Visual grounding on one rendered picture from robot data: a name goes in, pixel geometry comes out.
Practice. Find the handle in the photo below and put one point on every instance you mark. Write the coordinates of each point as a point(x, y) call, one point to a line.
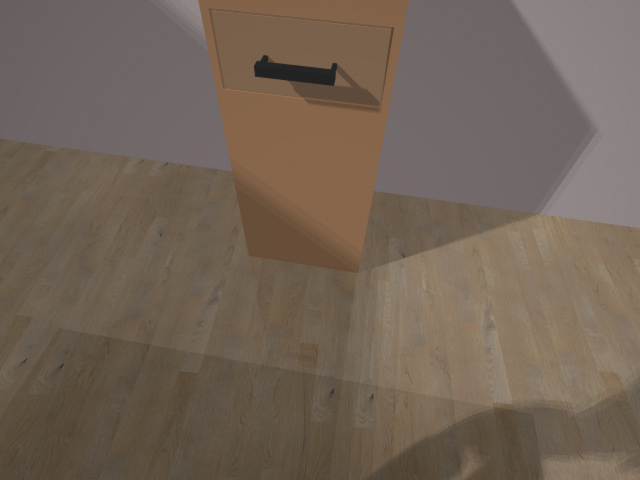
point(296, 73)

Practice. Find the drawer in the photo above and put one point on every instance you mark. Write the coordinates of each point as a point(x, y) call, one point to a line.
point(359, 50)

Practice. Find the cabinet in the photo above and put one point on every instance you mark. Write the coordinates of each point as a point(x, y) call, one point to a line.
point(304, 169)

